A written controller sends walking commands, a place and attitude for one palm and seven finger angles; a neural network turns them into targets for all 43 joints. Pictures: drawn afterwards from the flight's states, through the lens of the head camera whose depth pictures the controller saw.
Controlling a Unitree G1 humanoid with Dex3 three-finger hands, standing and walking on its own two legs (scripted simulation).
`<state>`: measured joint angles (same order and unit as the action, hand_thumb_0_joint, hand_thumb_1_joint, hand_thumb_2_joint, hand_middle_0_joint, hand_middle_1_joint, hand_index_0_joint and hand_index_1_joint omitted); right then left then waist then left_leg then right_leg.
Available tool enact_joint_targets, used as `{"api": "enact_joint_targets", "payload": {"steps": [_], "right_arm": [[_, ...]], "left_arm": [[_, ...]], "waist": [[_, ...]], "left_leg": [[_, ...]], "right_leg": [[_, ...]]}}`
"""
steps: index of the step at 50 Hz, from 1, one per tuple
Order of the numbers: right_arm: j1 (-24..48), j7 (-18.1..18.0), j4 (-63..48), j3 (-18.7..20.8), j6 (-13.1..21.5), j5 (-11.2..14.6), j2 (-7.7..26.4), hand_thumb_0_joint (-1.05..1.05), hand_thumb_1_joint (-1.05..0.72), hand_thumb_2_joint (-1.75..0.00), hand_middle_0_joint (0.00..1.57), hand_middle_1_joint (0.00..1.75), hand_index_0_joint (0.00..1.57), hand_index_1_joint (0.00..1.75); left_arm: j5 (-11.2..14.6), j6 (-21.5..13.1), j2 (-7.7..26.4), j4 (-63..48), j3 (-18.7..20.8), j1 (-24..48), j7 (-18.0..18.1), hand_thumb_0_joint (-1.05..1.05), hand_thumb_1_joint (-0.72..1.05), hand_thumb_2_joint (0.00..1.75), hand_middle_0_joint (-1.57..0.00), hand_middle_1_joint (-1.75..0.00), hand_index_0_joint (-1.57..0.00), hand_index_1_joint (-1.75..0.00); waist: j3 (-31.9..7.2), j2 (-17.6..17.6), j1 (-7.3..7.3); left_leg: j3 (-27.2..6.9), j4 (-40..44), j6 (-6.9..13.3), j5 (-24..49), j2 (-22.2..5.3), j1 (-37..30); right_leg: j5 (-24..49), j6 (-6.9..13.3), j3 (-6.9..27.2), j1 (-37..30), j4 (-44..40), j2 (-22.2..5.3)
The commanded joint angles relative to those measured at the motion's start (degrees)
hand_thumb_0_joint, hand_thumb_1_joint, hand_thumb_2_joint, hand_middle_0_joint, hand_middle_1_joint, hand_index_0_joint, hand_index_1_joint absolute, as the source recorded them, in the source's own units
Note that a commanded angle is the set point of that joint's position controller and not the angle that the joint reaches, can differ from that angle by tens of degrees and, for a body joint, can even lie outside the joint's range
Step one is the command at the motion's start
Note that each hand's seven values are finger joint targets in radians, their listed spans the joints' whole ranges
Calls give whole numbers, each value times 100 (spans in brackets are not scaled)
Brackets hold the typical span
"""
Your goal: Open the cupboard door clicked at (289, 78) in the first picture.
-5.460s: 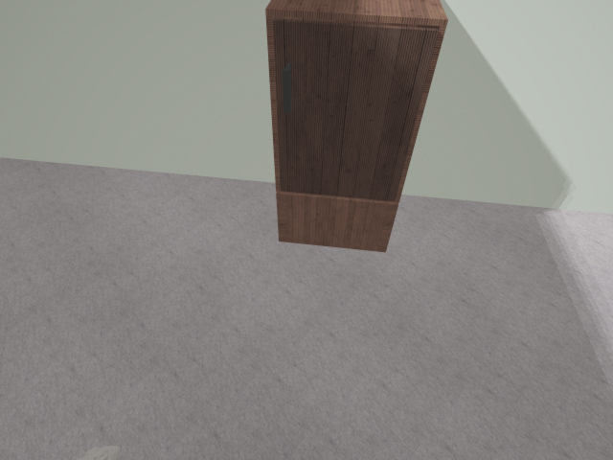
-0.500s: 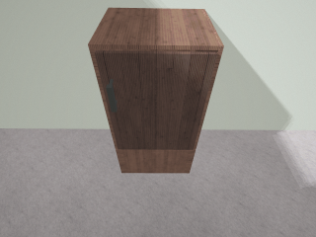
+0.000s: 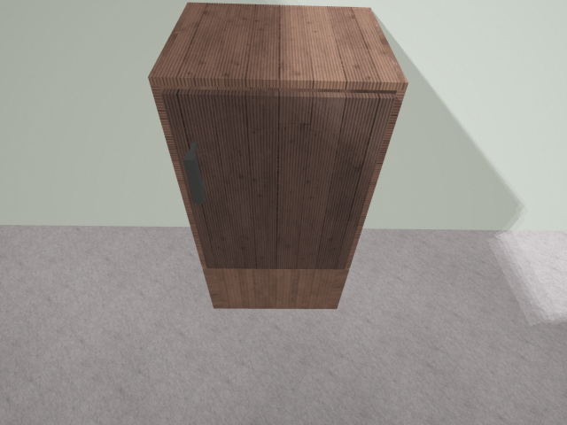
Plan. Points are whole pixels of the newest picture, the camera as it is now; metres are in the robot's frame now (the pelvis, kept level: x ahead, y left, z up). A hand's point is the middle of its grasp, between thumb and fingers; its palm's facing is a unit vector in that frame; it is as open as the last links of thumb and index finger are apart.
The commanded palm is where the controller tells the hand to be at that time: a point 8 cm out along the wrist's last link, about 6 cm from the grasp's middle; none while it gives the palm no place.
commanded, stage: shuffle to correct the standing spot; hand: left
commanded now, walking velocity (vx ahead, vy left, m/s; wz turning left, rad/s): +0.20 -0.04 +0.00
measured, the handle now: (196, 173) +0.59 +0.22 -0.02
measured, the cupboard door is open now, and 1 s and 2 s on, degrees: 0 0 0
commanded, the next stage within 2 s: come to a stop and stand still in 0.10 s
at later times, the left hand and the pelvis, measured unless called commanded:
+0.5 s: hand out of the picture +0.07 +0.16 -0.18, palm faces +0.07 -0.98 -0.19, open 7.4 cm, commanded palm none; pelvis +0.08 -0.01 +0.00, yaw +1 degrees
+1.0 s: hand out of the picture +0.10 +0.18 -0.17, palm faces +0.00 -0.97 -0.24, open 7.4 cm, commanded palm none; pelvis +0.05 -0.01 -0.01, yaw +0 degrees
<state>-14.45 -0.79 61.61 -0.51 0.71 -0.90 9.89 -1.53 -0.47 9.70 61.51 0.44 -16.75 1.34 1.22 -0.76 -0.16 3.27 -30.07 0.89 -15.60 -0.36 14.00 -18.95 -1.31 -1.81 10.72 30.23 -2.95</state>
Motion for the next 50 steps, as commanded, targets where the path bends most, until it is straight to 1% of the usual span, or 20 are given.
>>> {"api": "enact_joint_targets", "payload": {"steps": [1, 5, 9, 12, 13, 14, 15, 16, 18, 25, 29, 32, 35, 37, 40, 42, 43, 45, 48, 50], "right_arm": [[-229, 4, -222, 195, 72, -46, 661, 0, -90, -90, 20, 30, 20, 30], [-250, 6, -271, 206, 137, -33, 573, 0, -90, -90, 20, 30, 20, 30], [173, 41, -494, 153, 221, -41, 281, 0, -90, -90, 20, 30, 20, 30], [126, 33, -431, 136, 252, -1, 150, 0, -90, -90, 20, 30, 20, 30], [-467, -3, -199, 133, 260, 7, 225, 0, -90, -90, 20, 30, 20, 30], [-1074, -80, 58, 196, 264, -28, 628, 0, -90, -90, 20, 30, 20, 30], [-1560, -139, 243, 220, 250, -9, 821, 0, -90, -90, 20, 30, 20, 30], [-1461, -197, 316, 169, 201, 4, 785, 0, -90, -90, 20, 30, 20, 30], [-870, -215, 130, 139, 166, -34, 601, 0, -90, -90, 20, 30, 20, 30], [-193, -198, -179, 273, 81, 13, 609, 0, -90, -90, 20, 30, 20, 30], [-409, -140, -202, 269, -63, 66, 151, 0, -90, -90, 20, 30, 20, 30], [-201, -133, -275, 279, -95, 72, 86, 0, -90, -90, 20, 30, 20, 30], [-294, -103, -294, 280, -120, 75, 95, 0, -90, -90, 20, 30, 20, 30], [-645, -80, -183, 281, -106, 51, 55, 0, -90, -90, 20, 30, 20, 30], [-212, -70, -404, 300, -42, -34, 549, 0, -90, -90, 20, 30, 20, 30], [82, -121, -512, 272, 0, -35, 482, 0, -90, -90, 20, 30, 20, 30], [728, -82, -838, 351, 26, 80, 986, 0, -90, -90, 20, 30, 20, 30], [-107, -14, -1036, 228, 2, 22, 334, 0, -90, -90, 20, 30, 20, 30], [-426, -8, -1002, 240, 79, -22, 640, 0, -90, -90, 20, 30, 20, 30], [-225, -34, -1100, 236, 41, 1, 714, 0, -90, -90, 20, 30, 20, 30]], "left_arm": [[-17, -75, 553, -172, 129, -463, -35, 0, 90, 90, -20, -30, -20, -30], [-10, -147, 574, -131, 184, -690, -59, 0, 90, 90, -20, -30, -20, -30], [-2, -248, 909, 109, 330, -1366, 7, 0, 90, 90, -20, -30, -20, -30], [-33, -227, 755, 86, 304, -1224, 75, 0, 90, 90, -20, -30, -20, -30], [-2, -187, 658, -5, 269, -914, 90, 0, 90, 90, -20, -30, -20, -30], [56, -177, 464, -95, 199, -828, 95, 0, 90, 90, -20, -30, -20, -30], [94, -191, 308, -197, 128, -521, 148, 0, 90, 90, -20, -30, -20, -30], [121, -143, 342, -232, 145, -301, 174, 0, 90, 90, -20, -30, -20, -30], [89, -73, 185, -220, 136, -168, 175, 0, 90, 90, -20, -30, -20, -30], [24, -11, 359, -129, 203, -719, 61, 0, 90, 90, -20, -30, -20, -30], [29, -93, 866, -284, 256, -555, 128, 0, 90, 90, -20, -30, -20, -30], [-16, -75, 831, -398, 270, -360, 189, 0, 90, 90, -20, -30, -20, -30], [-2, 3, 968, -606, 342, -8, 192, 0, 90, 90, -20, -30, -20, -30], [34, 58, 939, -723, 369, 287, 180, 0, 90, 90, -20, -30, -20, -30], [48, 180, 448, -881, 258, 458, 140, 0, 90, 90, -20, -30, -20, -30], [19, 215, 415, -791, 221, 347, 109, 0, 90, 90, -20, -30, -20, -30], [99, 81, 536, -273, 76, -587, 276, 0, 90, 90, -20, -30, -20, -30], [53, -98, 948, -613, 107, 108, 179, 0, 90, 90, -20, -30, -20, -30], [40, -1, 686, -678, 51, 305, 106, 0, 90, 90, -20, -30, -20, -30], [55, 51, 570, -592, 13, 189, 73, 0, 90, 90, -20, -30, -20, -30]], "waist": [[568, 322, 34], [478, 18, 83], [397, -1089, 309], [451, -648, 132], [133, -325, -177], [-356, 523, -334], [-482, 1715, -464], [-246, 1532, -365], [350, 806, -164], [-78, 244, 193], [-391, -1038, 69], [-436, -1058, 175], [-438, -805, 61], [-403, -692, -118], [176, 1387, 60], [400, 1083, 190], [77, 1391, 468], [-360, 500, -113], [-213, 873, -55], [279, 349, 36]], "left_leg": [[-746, 895, 268, -1182, -601, 349], [-497, 316, 293, -543, -497, 409], [363, -1299, 93, -716, 9, 1599], [377, -440, 86, -639, -93, 993], [217, 253, 141, 1070, -153, -180], [-597, 8, 482, 3677, -917, -1539], [-1426, 329, 1016, 6390, -1720, -2075], [-1538, 483, 1273, 7142, -2048, -1926], [-1087, 569, 1187, 6191, -1929, -1169], [-232, 222, 326, 2726, -1008, -284], [165, -666, -134, -418, -189, 212], [18, -1349, -179, -1591, -139, 654], [62, -694, -229, -1002, -114, 319], [168, 458, -214, 126, -132, -459], [-1028, 1342, 509, 1954, -1360, 123], [-1056, 1441, 736, 1842, -1409, 487], [-432, -231, 410, 3257, -1303, 60], [-171, -49, -40, 387, -466, -107], [-733, 730, 226, 1331, -978, -123], [-715, 1011, 284, 248, -910, 275]], "right_leg": [[-707, 391, 178, 552, -376, -122], [-356, 505, 398, 360, -424, -238], [1579, 1002, 1437, -831, -876, -1214], [3447, 1048, 887, -726, -279, -1145], [3899, 708, 276, -232, 479, -685], [2921, 307, -191, 712, 1366, -181], [-315, 118, -370, 1413, 2322, 182], [-1641, 155, 31, 1743, 2766, 78], [-1450, 165, 140, 1599, 2322, -222], [1931, 160, -43, -71, -237, -191], [5140, 927, 1024, -423, -254, -1383], [5771, 1354, 1116, -675, -315, -1590], [4733, 1272, 1018, -294, -281, -1446], [3344, 892, 719, 216, -106, -1105], [-14, 143, -177, 599, 590, -29], [-506, 168, -34, 462, 946, -60], [549, 331, 448, 605, 255, -426], [993, 663, 1036, 648, -371, -813], [224, 310, 91, 580, 224, -32], [71, 278, 146, 561, -40, -32]]}}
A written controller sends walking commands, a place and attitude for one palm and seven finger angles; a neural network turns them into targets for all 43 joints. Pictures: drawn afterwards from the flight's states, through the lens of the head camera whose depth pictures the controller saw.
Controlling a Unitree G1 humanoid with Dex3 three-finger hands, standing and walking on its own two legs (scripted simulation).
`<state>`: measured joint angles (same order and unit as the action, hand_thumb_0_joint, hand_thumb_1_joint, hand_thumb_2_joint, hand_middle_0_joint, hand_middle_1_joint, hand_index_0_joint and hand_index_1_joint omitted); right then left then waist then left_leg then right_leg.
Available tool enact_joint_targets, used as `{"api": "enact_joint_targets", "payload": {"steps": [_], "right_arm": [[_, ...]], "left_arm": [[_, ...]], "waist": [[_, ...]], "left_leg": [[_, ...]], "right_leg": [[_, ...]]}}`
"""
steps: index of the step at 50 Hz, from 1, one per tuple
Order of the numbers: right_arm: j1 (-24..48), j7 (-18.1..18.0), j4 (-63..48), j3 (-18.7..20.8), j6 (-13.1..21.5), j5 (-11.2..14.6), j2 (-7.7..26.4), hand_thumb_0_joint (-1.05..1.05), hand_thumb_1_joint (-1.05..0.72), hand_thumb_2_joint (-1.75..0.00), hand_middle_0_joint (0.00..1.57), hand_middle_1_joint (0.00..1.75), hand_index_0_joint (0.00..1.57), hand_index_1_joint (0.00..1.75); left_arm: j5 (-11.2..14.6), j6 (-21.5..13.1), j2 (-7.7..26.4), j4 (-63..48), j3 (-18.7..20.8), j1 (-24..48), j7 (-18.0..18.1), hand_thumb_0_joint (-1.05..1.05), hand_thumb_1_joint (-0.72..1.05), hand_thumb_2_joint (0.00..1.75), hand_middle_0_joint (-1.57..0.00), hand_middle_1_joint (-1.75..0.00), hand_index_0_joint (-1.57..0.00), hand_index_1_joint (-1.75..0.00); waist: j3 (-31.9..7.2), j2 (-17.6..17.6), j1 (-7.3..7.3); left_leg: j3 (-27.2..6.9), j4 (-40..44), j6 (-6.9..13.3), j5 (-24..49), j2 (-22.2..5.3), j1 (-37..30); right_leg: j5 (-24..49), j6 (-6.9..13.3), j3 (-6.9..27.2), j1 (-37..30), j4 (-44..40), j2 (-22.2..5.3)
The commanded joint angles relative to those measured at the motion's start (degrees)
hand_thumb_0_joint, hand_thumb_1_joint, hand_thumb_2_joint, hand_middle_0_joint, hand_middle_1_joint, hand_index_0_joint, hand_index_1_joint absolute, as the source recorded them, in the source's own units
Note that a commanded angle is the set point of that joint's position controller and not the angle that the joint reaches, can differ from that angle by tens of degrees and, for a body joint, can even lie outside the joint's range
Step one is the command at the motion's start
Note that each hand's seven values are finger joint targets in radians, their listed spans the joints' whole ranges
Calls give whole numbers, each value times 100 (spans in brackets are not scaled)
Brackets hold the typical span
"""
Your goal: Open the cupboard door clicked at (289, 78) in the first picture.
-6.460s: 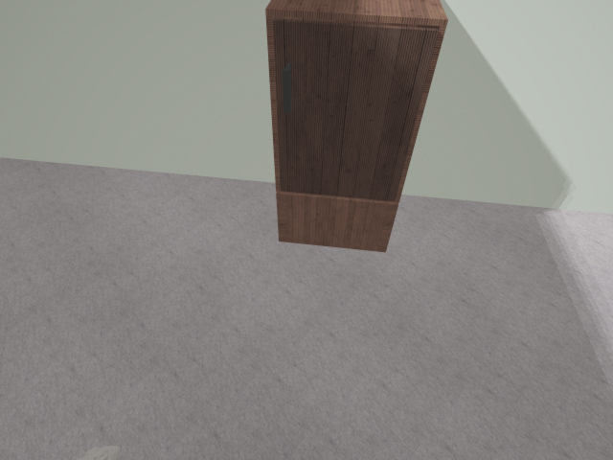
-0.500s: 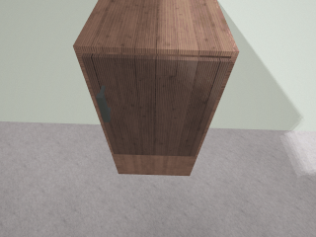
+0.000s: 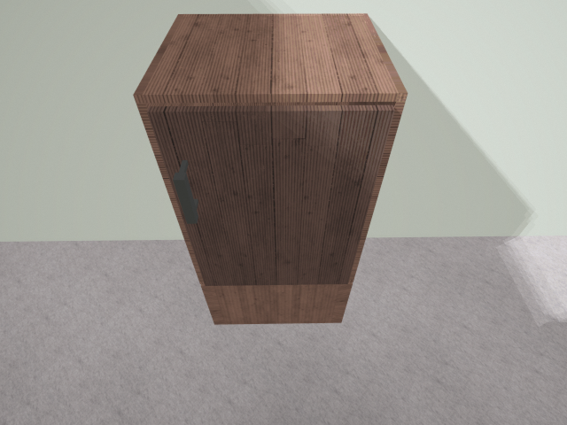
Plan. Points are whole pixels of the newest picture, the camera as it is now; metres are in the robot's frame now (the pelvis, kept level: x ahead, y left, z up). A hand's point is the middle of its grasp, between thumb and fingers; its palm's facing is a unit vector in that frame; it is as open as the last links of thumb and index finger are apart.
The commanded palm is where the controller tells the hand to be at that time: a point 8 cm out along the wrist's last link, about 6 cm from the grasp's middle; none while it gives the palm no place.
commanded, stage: come to a stop and stand still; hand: left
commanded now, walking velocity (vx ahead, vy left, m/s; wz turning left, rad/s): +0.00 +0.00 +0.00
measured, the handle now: (188, 192) +0.54 +0.22 -0.02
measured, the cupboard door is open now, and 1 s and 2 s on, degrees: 0 0 0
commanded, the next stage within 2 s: look again from close up in 1.14 s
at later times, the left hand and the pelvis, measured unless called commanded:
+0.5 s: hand out of the picture +0.01 +0.14 -0.15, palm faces +0.00 -0.97 -0.23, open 7.3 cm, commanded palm none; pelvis +0.01 -0.03 +0.01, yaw +0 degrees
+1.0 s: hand out of the picture +0.04 +0.12 -0.16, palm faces +0.03 -0.97 -0.23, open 7.3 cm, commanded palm none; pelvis +0.03 -0.06 +0.01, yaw +1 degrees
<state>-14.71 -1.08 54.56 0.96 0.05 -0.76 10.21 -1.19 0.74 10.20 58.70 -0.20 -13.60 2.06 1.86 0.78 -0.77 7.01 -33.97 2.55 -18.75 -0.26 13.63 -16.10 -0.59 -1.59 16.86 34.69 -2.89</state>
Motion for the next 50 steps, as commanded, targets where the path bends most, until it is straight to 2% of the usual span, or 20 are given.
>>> {"api": "enact_joint_targets", "payload": {"steps": [1, 3, 5, 9, 12, 14, 16, 18, 21, 22, 32, 40, 42, 50], "right_arm": [[-184, 8, -406, 80, 84, -17, 680, 0, -90, -90, 20, 30, 20, 30], [-203, 30, -360, 74, 78, -41, 684, 0, -90, -90, 20, 30, 20, 30], [-262, 44, -292, 63, 63, -41, 716, 0, -90, -90, 20, 30, 20, 30], [-446, 48, -102, 31, 72, -47, 655, 0, -90, -90, 20, 30, 20, 30], [-620, 38, 61, -13, 91, -40, 539, 0, -90, -90, 20, 30, 20, 30], [-680, 32, 183, -34, 121, -33, 488, 0, -90, -90, 20, 30, 20, 30], [-719, 18, 296, -61, 149, -22, 433, 0, -90, -90, 20, 30, 20, 30], [-737, 4, 419, -81, 166, -17, 375, 0, -90, -90, 20, 30, 20, 30], [-791, -19, 584, -102, 183, -12, 321, 0, -90, -90, 20, 30, 20, 30], [-798, -24, 622, -100, 190, -11, 299, 0, -90, -90, 20, 30, 20, 30], [-811, -66, 886, -90, 153, -14, 138, 0, -90, -90, 20, 30, 20, 30], [-711, -83, 932, -73, 140, -20, 143, 0, -90, -90, 20, 30, 20, 30], [-702, -88, 926, -67, 137, -16, 121, 0, -90, -90, 20, 30, 20, 30], [-645, -99, 930, -57, 128, -19, 154, 0, -90, -90, 20, 30, 20, 30]], "left_arm": [[16, -59, 523, -284, 63, -153, -15, 0, 90, 90, -20, -30, -20, -30], [5, -67, 575, -248, 58, -175, -46, 0, 90, 90, -20, -30, -20, -30], [3, -69, 595, -199, 58, -267, -50, 0, 90, 90, -20, -30, -20, -30], [13, -119, 609, -118, 73, -377, -64, 0, 90, 90, -20, -30, -20, -30], [30, -155, 605, -61, 69, -352, -69, 0, 90, 90, -20, -30, -20, -30], [41, -182, 573, 11, 68, -364, -66, 0, 90, 90, -20, -30, -20, -30], [56, -212, 528, 106, 58, -391, -63, 0, 90, 90, -20, -30, -20, -30], [58, -227, 503, 190, 56, -380, -54, 0, 90, 90, -20, -30, -20, -30], [69, -259, 460, 323, 54, -417, -43, 0, 90, 90, -20, -30, -20, -30], [62, -262, 450, 338, 60, -405, -38, 0, 90, 90, -20, -30, -20, -30], [60, -277, 405, 508, 84, -382, -17, 0, 90, 90, -20, -30, -20, -30], [64, -285, 421, 507, 109, -357, -14, 0, 90, 90, -20, -30, -20, -30], [52, -292, 423, 491, 117, -374, -13, 0, 90, 90, -20, -30, -20, -30], [62, -300, 462, 476, 139, -384, -10, 0, 90, 90, -20, -30, -20, -30]], "waist": [[439, -44, 91], [598, 145, 78], [637, -23, 81], [373, -287, 51], [320, -297, -13], [210, -225, -7], [163, -302, 6], [210, -207, 14], [90, -290, 18], [127, -173, 26], [140, -128, 29], [135, -121, 42], [143, -208, 37], [103, -143, 49]], "left_leg": [[-1089, 1576, 86, -247, -834, 493], [-1070, 1830, 51, -891, -718, 600], [-1051, 1919, 42, -1159, -683, 628], [-875, 1715, 35, -846, -552, 316], [-782, 1613, 10, -477, -521, 49], [-734, 1570, -9, -231, -528, -7], [-693, 1505, -30, 90, -519, -79], [-667, 1493, -49, 344, -536, -131], [-613, 1422, -80, 618, -549, -225], [-612, 1431, -89, 718, -552, -245], [-514, 1361, -171, 865, -578, -362], [-469, 1320, -218, 972, -577, -435], [-449, 1333, -222, 997, -597, -488], [-424, 1297, -257, 1070, -594, -537]], "right_leg": [[-270, 230, 231, 7, -653, -77], [-321, 257, 331, 43, -762, -88], [-492, 253, 379, 82, -868, -100], [-808, 259, 561, 140, -1164, -209], [-830, 286, 662, 280, -1299, -262], [-541, 283, 654, 151, -1269, -288], [-243, 293, 673, 50, -1272, -314], [44, 301, 627, -3, -1246, -336], [466, 322, 630, -191, -1217, -358], [604, 327, 595, -205, -1190, -359], [996, 366, 581, -358, -1283, -360], [1298, 375, 583, -449, -1336, -370], [1425, 377, 580, -468, -1354, -355], [1647, 377, 571, -581, -1391, -368]]}}
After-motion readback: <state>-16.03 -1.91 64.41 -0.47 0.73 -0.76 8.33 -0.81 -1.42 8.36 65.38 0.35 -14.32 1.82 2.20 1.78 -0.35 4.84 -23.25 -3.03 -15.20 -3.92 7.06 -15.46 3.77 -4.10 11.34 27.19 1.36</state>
